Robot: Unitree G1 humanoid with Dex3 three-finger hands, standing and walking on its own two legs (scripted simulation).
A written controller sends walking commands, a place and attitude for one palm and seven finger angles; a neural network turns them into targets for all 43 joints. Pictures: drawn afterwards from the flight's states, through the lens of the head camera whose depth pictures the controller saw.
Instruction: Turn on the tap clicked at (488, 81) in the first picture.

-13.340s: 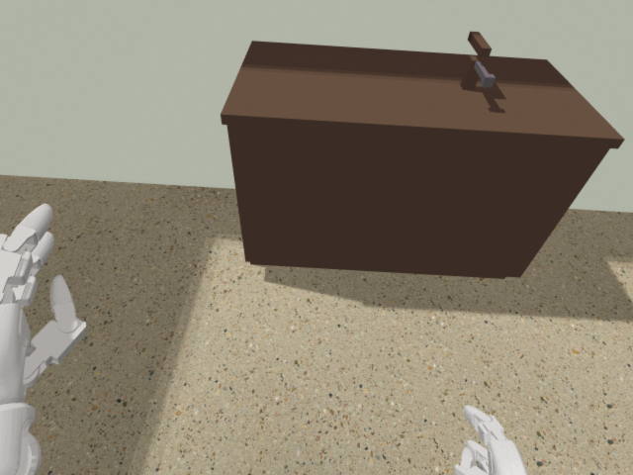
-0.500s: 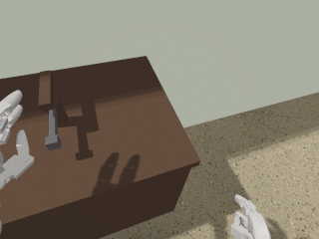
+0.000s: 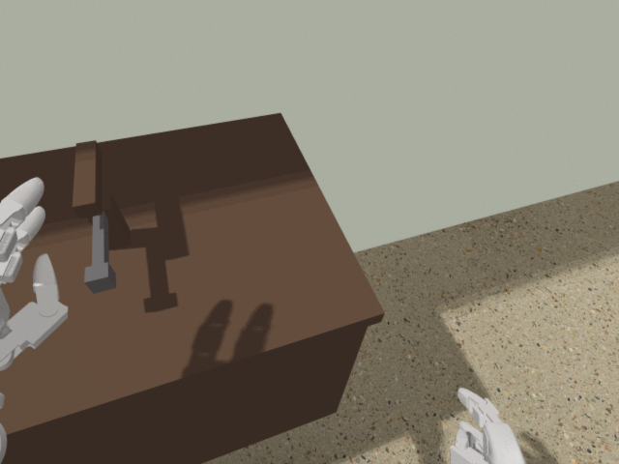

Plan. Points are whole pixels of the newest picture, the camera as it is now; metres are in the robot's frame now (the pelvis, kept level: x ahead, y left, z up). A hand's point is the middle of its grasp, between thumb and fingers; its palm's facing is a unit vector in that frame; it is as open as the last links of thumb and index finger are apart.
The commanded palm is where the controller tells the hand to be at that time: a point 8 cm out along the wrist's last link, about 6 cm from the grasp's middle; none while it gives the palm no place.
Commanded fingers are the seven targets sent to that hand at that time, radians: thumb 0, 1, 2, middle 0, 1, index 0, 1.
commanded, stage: shuffle to correct the standing spot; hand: left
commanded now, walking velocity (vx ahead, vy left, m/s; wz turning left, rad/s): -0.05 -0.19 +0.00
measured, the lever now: (100, 277) +0.32 +0.30 +0.04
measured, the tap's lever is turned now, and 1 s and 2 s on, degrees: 0 0 0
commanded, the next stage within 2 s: none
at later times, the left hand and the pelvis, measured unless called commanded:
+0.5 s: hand (54, 304) +0.22 +0.25 +0.17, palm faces +0.31 -0.84 -0.44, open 7.4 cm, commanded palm +0.16 +0.28 +0.18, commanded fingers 0.00 0.90 0.90 -0.20 -0.30 -0.20 -0.30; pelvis +0.00 +0.00 +0.00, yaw +0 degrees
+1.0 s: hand (65, 303) +0.22 +0.24 +0.17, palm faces +0.30 -0.85 -0.44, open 7.4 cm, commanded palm +0.16 +0.28 +0.18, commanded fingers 0.00 0.90 0.90 -0.20 -0.30 -0.20 -0.30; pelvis +0.00 +0.00 +0.00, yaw +0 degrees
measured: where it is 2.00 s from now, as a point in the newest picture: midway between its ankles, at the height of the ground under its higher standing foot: outside the picture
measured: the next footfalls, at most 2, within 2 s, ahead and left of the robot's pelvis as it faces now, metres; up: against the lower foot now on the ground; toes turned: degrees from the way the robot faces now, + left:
none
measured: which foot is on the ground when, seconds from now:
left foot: down 0.00-1.00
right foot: down 0.00-1.00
